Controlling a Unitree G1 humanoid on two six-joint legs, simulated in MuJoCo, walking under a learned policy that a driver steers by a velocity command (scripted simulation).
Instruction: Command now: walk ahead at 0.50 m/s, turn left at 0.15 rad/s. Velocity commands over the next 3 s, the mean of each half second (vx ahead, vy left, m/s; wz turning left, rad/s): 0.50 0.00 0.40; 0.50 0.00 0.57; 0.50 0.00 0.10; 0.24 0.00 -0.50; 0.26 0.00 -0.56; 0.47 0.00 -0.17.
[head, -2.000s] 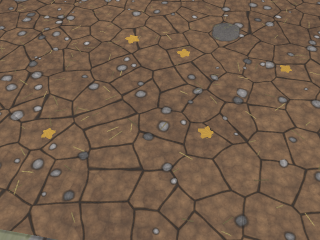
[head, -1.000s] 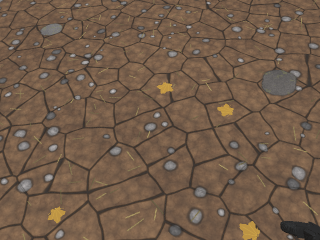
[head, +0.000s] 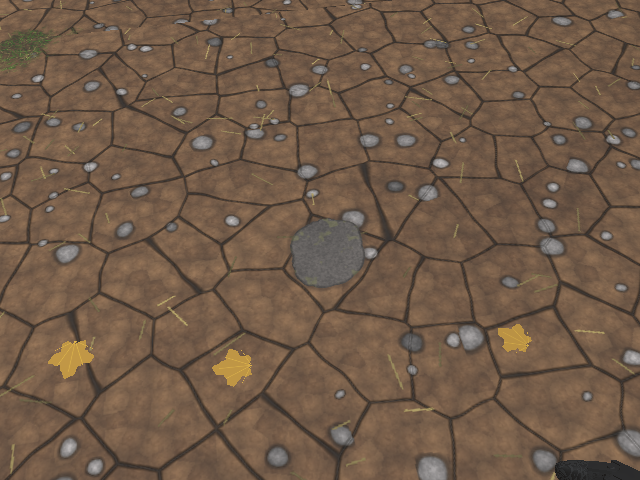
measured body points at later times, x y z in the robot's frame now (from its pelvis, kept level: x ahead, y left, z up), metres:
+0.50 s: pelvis +0.29 +0.04 +0.01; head +0.32 +0.06 +0.45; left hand +0.46 +0.32 -0.07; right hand +0.39 -0.24 -0.10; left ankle +0.20 +0.12 -0.74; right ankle +0.49 -0.08 -0.70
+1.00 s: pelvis +0.53 +0.11 +0.00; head +0.56 +0.13 +0.45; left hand +0.38 +0.36 -0.12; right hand +0.85 +0.03 -0.08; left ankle +0.60 +0.32 -0.70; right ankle +0.49 -0.05 -0.74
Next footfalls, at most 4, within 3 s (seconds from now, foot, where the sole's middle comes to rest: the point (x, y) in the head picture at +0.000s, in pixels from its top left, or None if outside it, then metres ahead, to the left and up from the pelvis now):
0.08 left None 0.24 0.12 -0.77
0.58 right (380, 452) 0.53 -0.04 -0.77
1.10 left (212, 388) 0.65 0.33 -0.77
1.64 right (235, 252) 1.03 0.34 -0.77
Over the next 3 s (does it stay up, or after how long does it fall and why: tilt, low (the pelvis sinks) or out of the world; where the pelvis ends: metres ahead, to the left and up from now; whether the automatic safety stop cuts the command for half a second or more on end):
stays up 1.29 0.39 -0.01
